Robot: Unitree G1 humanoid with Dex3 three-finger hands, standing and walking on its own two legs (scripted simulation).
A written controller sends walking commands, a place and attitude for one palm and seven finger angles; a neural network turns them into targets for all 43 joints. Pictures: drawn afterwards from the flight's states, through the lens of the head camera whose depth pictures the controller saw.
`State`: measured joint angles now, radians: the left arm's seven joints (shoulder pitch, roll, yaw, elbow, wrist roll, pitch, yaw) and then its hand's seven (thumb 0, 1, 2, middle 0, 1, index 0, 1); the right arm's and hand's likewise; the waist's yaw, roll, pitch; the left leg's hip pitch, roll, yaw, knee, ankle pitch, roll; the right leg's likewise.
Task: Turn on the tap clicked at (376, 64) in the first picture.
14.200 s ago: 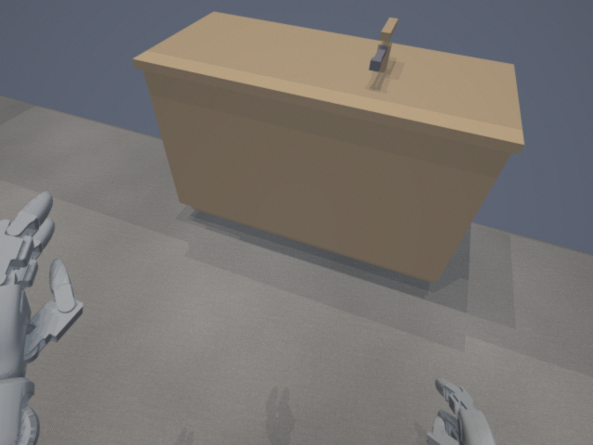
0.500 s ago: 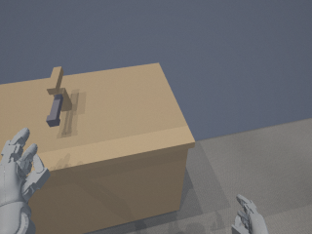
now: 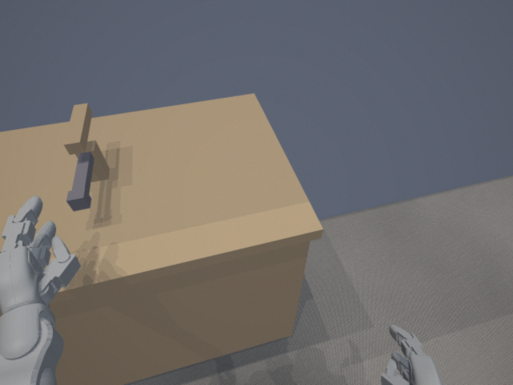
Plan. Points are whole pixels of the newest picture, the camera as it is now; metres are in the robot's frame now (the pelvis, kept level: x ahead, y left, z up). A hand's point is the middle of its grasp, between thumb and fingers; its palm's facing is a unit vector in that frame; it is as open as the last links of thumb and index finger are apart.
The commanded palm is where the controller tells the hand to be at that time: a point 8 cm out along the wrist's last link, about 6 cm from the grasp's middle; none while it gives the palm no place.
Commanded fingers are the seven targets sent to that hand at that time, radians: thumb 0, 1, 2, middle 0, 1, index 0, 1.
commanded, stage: reach beside the lever's end, fingers flat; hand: left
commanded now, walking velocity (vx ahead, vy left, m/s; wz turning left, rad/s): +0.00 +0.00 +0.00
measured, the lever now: (79, 199) +0.39 +0.36 +0.07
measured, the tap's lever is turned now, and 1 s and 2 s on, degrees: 0 0 0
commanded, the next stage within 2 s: push the lever round in 1.40 s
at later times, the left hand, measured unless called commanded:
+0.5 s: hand (61, 241) +0.29 +0.33 +0.09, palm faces +0.57 -0.82 -0.11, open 7.7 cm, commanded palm +0.25 +0.37 +0.08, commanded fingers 0.00 0.90 0.90 -0.16 -0.19 -0.16 -0.19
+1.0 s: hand (63, 219) +0.34 +0.37 +0.07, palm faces +0.57 -0.81 -0.12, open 7.8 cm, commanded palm +0.30 +0.40 +0.06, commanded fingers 0.00 0.90 0.90 -0.15 -0.15 -0.15 -0.15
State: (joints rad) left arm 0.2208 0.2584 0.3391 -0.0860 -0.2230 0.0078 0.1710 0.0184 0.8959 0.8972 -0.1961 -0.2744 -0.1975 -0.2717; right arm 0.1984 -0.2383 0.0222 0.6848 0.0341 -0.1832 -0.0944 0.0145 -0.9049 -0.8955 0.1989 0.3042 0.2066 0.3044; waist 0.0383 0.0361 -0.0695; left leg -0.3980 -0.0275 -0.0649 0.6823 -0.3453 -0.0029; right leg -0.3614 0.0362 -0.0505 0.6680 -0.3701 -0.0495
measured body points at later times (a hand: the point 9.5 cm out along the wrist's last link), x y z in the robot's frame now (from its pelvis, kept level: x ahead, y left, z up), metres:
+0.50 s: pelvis -0.01 +0.01 +0.00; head +0.01 +0.00 +0.45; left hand +0.25 +0.37 +0.10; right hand +0.15 -0.24 -0.10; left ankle +0.00 +0.12 -0.72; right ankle -0.02 -0.09 -0.72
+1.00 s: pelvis -0.01 +0.01 -0.01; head +0.04 +0.02 +0.43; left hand +0.31 +0.41 +0.08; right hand +0.08 -0.26 -0.12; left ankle +0.00 +0.12 -0.72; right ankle -0.02 -0.09 -0.72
